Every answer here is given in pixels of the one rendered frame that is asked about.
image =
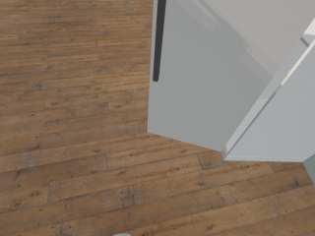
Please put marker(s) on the fridge door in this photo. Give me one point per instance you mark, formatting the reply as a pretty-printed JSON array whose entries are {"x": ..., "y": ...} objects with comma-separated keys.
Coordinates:
[{"x": 217, "y": 57}]

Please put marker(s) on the handle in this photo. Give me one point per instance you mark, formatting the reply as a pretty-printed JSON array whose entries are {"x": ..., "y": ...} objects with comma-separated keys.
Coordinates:
[{"x": 161, "y": 4}]

